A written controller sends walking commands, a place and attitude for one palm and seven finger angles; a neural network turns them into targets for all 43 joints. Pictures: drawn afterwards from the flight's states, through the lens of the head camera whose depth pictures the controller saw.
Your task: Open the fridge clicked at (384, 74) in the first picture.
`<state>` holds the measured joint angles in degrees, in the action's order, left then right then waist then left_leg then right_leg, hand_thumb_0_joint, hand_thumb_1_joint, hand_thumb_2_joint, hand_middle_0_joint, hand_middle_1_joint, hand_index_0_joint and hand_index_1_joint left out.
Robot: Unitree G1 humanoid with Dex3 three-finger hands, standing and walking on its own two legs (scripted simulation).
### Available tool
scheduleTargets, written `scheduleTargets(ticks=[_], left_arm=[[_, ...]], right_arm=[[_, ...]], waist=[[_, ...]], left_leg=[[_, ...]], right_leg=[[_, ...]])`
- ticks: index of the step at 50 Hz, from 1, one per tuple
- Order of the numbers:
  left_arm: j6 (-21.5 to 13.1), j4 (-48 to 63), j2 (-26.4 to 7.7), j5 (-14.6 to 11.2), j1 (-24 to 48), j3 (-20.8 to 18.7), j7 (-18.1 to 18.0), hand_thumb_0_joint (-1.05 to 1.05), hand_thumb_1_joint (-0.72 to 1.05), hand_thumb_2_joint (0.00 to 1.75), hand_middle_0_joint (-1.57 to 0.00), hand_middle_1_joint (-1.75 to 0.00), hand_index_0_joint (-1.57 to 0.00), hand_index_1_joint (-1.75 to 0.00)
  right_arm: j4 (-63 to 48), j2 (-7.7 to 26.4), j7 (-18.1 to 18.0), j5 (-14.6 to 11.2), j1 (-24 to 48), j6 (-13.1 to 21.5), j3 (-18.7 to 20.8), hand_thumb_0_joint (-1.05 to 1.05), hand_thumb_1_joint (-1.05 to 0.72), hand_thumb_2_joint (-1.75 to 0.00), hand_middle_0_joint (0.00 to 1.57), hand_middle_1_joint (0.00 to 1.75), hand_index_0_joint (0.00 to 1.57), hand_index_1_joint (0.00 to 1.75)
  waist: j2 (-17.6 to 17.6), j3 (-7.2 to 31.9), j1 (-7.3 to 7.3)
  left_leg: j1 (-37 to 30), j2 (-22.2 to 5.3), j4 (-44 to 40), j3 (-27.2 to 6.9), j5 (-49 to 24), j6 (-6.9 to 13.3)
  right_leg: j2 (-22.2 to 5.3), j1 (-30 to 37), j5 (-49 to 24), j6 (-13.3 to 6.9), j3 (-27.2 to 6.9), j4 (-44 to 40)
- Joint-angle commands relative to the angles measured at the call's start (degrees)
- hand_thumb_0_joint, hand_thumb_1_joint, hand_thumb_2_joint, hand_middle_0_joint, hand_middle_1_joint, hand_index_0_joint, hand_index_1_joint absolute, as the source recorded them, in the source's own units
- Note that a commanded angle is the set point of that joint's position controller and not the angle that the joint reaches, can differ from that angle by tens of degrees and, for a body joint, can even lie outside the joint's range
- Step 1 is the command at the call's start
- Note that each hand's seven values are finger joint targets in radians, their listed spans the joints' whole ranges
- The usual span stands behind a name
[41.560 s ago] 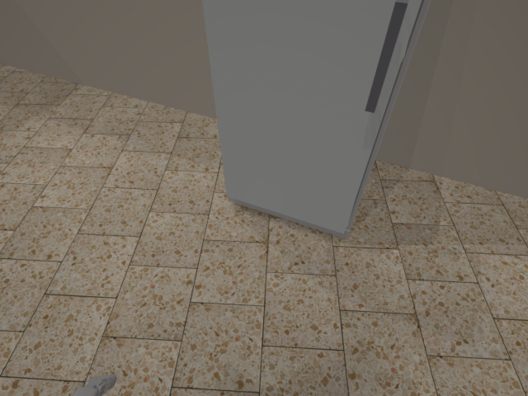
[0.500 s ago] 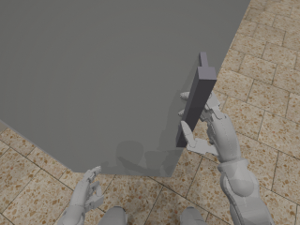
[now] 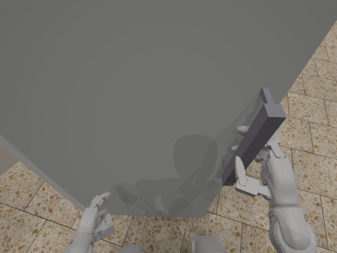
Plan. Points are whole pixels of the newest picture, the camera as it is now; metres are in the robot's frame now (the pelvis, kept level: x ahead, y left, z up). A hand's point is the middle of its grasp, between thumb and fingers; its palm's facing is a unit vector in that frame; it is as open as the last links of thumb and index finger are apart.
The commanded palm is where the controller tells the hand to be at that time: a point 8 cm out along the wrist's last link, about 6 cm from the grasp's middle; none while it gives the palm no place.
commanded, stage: walk backward, drawing the door open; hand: right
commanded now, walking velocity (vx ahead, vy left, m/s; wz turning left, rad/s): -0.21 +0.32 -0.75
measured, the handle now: (242, 145) +0.32 -0.13 +0.11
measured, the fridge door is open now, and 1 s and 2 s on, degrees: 56 74 72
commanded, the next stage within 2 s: stop walking and hold the door back in 0.42 s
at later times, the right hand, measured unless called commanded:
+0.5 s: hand (228, 248) +0.13 -0.07 +0.12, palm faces +0.33 +0.92 -0.21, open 7.0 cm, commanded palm +0.08 -0.11 +0.13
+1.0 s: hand out of the picture +0.11 -0.07 +0.12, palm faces +0.35 +0.91 -0.23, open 6.5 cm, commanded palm +0.08 -0.12 +0.12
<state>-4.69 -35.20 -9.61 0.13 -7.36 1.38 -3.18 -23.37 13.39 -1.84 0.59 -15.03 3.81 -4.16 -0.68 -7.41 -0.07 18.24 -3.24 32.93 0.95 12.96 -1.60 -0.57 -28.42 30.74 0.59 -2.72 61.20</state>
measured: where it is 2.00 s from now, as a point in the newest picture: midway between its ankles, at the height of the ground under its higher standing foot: outside the picture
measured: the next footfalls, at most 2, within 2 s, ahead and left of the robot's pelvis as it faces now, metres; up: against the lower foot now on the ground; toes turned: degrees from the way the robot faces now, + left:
right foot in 0.12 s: +0.02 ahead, -0.07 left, +0.00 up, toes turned -12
left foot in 0.46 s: +0.03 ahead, +0.24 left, +0.00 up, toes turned -12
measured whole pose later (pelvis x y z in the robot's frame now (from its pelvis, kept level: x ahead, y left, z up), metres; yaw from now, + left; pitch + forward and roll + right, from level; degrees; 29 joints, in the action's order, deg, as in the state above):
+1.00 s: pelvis -0.15 +0.16 +0.01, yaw -24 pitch -2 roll +1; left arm 0.3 -36.8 -9.9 -1.0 -12.1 2.7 -3.8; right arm 9.2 13.1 -3.6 -0.2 9.6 5.3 -5.7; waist -0.6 -1.2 -0.3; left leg 13.1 -0.2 32.9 3.1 23.0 0.0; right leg 0.3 -12.0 14.0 -3.1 3.3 28.4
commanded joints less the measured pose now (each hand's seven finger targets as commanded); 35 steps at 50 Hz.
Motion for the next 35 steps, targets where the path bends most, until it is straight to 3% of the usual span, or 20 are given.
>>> scheduleTargets(ticks=[1, 4, 5, 6, 7, 8, 9, 11, 14, 16, 18, 20, 21, 22, 23, 24, 25, 27, 29, 35], left_arm=[[-3.6, 9.7, -2.3, 0.2, 3.1, -1.3, -1.6, 0.0, 0.9, 0.9, -0.2, -0.3, -0.2, -0.3], [-3.8, 9.7, -3.6, 0.4, 1.3, -2.0, -1.9, 0.0, 0.9, 0.9, -0.2, -0.3, -0.2, -0.3], [-3.9, 10.6, -4.9, 0.5, 0.1, -2.9, -2.1, 0.0, 0.9, 0.9, -0.2, -0.3, -0.2, -0.3], [-4.4, 12.1, -7.0, 0.8, 0.9, -3.6, -1.8, 0.0, 0.9, 0.9, -0.2, -0.3, -0.2, -0.3], [-3.9, 11.8, -7.7, 0.7, -1.3, -3.3, -1.3, 0.0, 0.9, 0.9, -0.2, -0.3, -0.2, -0.3], [-4.0, 11.4, -8.7, 0.8, -1.0, -3.4, -0.7, 0.0, 0.9, 0.9, -0.2, -0.3, -0.2, -0.3], [-4.8, 10.8, -6.4, 1.8, -0.1, -2.4, -0.5, 0.0, 0.9, 0.9, -0.2, -0.3, -0.2, -0.3], [-4.6, 9.2, -8.0, 1.2, 1.0, -3.0, 0.0, 0.0, 0.9, 0.9, -0.2, -0.3, -0.2, -0.3], [-4.3, 9.3, -7.8, 0.3, 1.2, -2.9, 0.8, 0.0, 0.9, 0.9, -0.2, -0.3, -0.2, -0.3], [-3.8, 9.9, -7.3, -0.1, 1.0, -2.6, 0.6, 0.0, 0.9, 0.9, -0.2, -0.3, -0.2, -0.3], [-3.4, 10.3, -7.1, -0.2, 0.8, -2.3, 0.0, 0.0, 0.9, 0.9, -0.2, -0.3, -0.2, -0.3], [-3.3, 10.5, -6.0, -0.5, 1.5, -2.0, -0.3, 0.0, 0.9, 0.9, -0.2, -0.3, -0.2, -0.3], [-3.4, 10.5, -4.7, -0.8, 1.5, -1.7, -0.4, 0.0, 0.9, 0.9, -0.2, -0.3, -0.2, -0.3], [-3.5, 10.3, -3.3, -1.1, 1.7, -1.8, -0.3, 0.0, 0.9, 0.9, -0.2, -0.3, -0.2, -0.3], [-4.0, 10.9, -2.5, -1.0, 3.9, -1.4, -0.7, 0.0, 0.9, 0.9, -0.2, -0.3, -0.2, -0.3], [-4.8, 10.3, -1.6, -0.3, 3.9, -0.9, -1.1, 0.0, 0.9, 0.9, -0.2, -0.3, -0.2, -0.3], [-4.5, 9.1, -1.9, -0.1, 0.5, -1.5, -1.0, 0.0, 0.9, 0.9, -0.2, -0.3, -0.2, -0.3], [-4.3, 7.5, -3.4, -0.4, 2.8, -2.0, -1.6, 0.0, 0.9, 0.9, -0.2, -0.3, -0.2, -0.3], [-3.9, 7.9, -2.9, -0.1, 3.1, -0.8, -2.6, 0.0, 0.9, 0.9, -0.2, -0.3, -0.2, -0.3], [-2.5, 8.2, -5.3, 0.3, 1.8, -1.5, -3.7, 0.0, 0.9, 0.9, -0.2, -0.3, -0.2, -0.3]], right_arm=[[-17.6, 2.3, -3.1, -1.3, 7.1, 7.5, 6.2, 0.0, -0.9, -0.9, 0.45, 1.4, 0.45, 1.4], [-17.0, 1.5, -2.3, -1.8, 4.2, 7.5, 4.2, 0.0, -0.9, -0.9, 0.45, 1.4, 0.45, 1.4], [-18.2, 1.0, -2.1, -1.3, 5.7, 7.7, 3.0, 0.0, -0.9, -0.9, 0.45, 1.4, 0.45, 1.4], [-18.4, -0.1, -1.9, -0.4, 5.9, 8.3, 2.0, 0.0, -0.9, -0.9, 0.45, 1.4, 0.45, 1.4], [-15.6, 0.1, -2.2, 1.7, 5.7, 8.9, 1.0, 0.0, -0.9, -0.9, 0.45, 1.4, 0.45, 1.4], [-16.3, 2.4, -2.7, 2.2, 7.1, 9.8, 3.5, 0.0, -0.9, -0.9, 0.45, 1.4, 0.45, 1.4], [-22.3, 2.8, -2.0, 1.4, 11.6, 10.6, 2.6, 0.0, -0.9, -0.9, 0.45, 1.4, 0.45, 1.4], [-18.5, 2.8, -2.7, 2.0, 7.8, 9.3, 3.1, 0.0, -0.9, -0.9, 0.45, 1.4, 0.45, 1.4], [-14.8, -0.3, -3.7, 0.6, 5.2, 7.1, 1.0, 0.0, -0.9, -0.9, 0.45, 1.4, 0.45, 1.4], [-15.2, 0.4, -4.6, 0.0, 6.2, 6.8, 1.1, 0.0, -0.9, -0.9, 0.45, 1.4, 0.45, 1.4], [-14.5, 0.8, -5.0, -0.4, 4.9, 6.8, 1.8, 0.0, -0.9, -0.9, 0.45, 1.4, 0.45, 1.4], [-15.9, 2.0, -5.0, -0.5, 3.2, 7.1, 2.7, 0.0, -0.9, -0.9, 0.45, 1.4, 0.45, 1.4], [-17.4, 3.9, -4.9, -0.6, 2.7, 7.3, 4.0, 0.0, -0.9, -0.9, 0.45, 1.4, 0.45, 1.4], [-18.9, 6.8, -5.0, -0.8, 2.6, 7.2, 6.1, 0.0, -0.9, -0.9, 0.45, 1.4, 0.45, 1.4], [-21.3, 8.9, -5.3, -1.2, 3.0, 7.4, 8.9, 0.0, -0.9, -0.9, 0.45, 1.4, 0.45, 1.4], [-22.4, 8.7, -5.6, -1.6, 2.6, 7.4, 10.7, 0.0, -0.9, -0.9, 0.45, 1.4, 0.45, 1.4], [-20.4, 7.8, -5.4, -1.5, -0.6, 7.2, 11.8, 0.0, -0.9, -0.9, 0.45, 1.4, 0.45, 1.4], [-10.2, 4.0, -4.4, -1.5, 3.3, 6.3, 8.3, 0.0, -0.9, -0.9, 0.45, 1.4, 0.45, 1.4], [-6.7, 6.3, -6.3, -2.2, 7.5, 6.3, 12.7, 0.0, -0.9, -0.9, 0.45, 1.4, 0.45, 1.4], [0.2, 7.9, -6.8, -1.1, 16.1, 6.3, 12.5, 0.0, -0.9, -0.9, 0.45, 1.4, 0.45, 1.4]], waist=[[15.3, 18.3, -0.67], [5.9, 17.0, -2.04], [0.5, 15.9, -2.78], [-12.5, 14.6, -0.91], [-14.0, 15.3, -1.18], [-7.1, 16.9, -1.05], [-7.5, 14.4, -2.15], [-6.7, 12.2, -1.2], [-15.0, 13.4, 0.32], [-16.6, 13.7, 0.13], [-13.5, 12.9, 0.18], [-5.5, 12.7, 0.77], [3.0, 12.3, 0.63], [13.2, 12.9, 0.23], [20.7, 12.6, 1.31], [17.5, 13.3, 1.49], [16.3, 16.9, 0.71], [14.6, 14.7, -0.94], [12.4, 16.1, -0.85], [13.1, 18.1, 0.91]], left_leg=[[-9.0, -13.1, -6.9, 0.7, -27.6, 11.9], [-1.8, -8.8, 1.4, 5.1, -12.4, 7.6], [4.5, -6.4, 10.4, 6.0, -4.0, 5.6], [16.1, 0.3, 21.9, 6.2, 16.4, 2.0], [19.2, 1.6, 29.7, 0.7, 23.5, -0.1], [18.0, 1.8, 32.4, -3.4, 19.7, -0.7], [18.8, 0.5, 34.5, -5.4, 15.9, -0.8], [15.6, -0.2, 32.1, -5.2, 9.2, -0.9], [1.2, 2.6, 16.7, 0.1, 8.7, 0.5], [-3.7, 5.1, 10.6, 3.3, 11.9, 1.0], [-7.9, 6.0, 2.0, 3.5, 11.8, 0.9], [-12.7, 4.3, -10.5, 3.2, 3.2, 0.5], [-9.9, 0.0, -16.7, 0.4, -1.3, 1.6], [-8.2, -8.0, -18.3, -5.0, -4.8, 5.7], [-5.2, -17.3, -19.4, -14.9, -15.0, 11.4], [-4.0, -21.2, -17.6, -14.3, -22.8, 14.0], [-4.9, -19.9, -16.3, -9.9, -16.8, 13.8], [-7.6, -16.5, -11.8, -7.0, -26.0, 13.3], [-8.6, -16.6, -10.6, -4.4, -33.3, 11.7], [-12.3, -17.4, -14.0, -9.8, -15.3, 9.3]], right_leg=[[-0.3, 7.8, 0.8, 0.5, 7.1, -7.6], [0.3, 18.9, -15.1, 0.7, 9.8, -31.5], [-4.4, 25.4, -22.6, -0.5, 3.8, -39.5], [-19.2, 31.4, -41.3, -5.6, -16.8, -45.1], [-28.6, 32.9, -55.3, -10.3, -32.5, -45.9], [-29.4, 31.2, -52.0, -13.7, -31.1, -46.0], [-26.5, 26.9, -47.1, -10.3, -31.6, -47.3], [-21.9, 24.2, -39.4, -9.3, -21.0, -45.7], [-14.5, 17.0, -25.3, -5.7, -7.1, -45.3], [-13.1, 14.5, -11.4, -5.7, -7.7, -48.7], [-12.7, 13.1, -9.9, -6.1, -9.2, -47.9], [-9.2, 11.8, -9.6, -4.4, -7.6, -41.3], [-4.4, 13.6, -8.7, -2.4, -3.5, -32.9], [1.4, 11.2, -4.2, 0.1, 2.2, -21.3], [4.5, 3.5, 2.6, 0.7, 2.8, -3.7], [2.8, 1.0, 4.7, 0.0, 0.4, 6.5], [1.7, 2.7, 2.1, 0.1, 0.4, 9.8], [1.2, 1.0, -1.4, 1.7, 2.5, 10.0], [1.2, 4.3, -2.5, 1.1, 4.5, -0.1], [2.1, 13.2, -7.7, -1.6, 8.0, -28.7]])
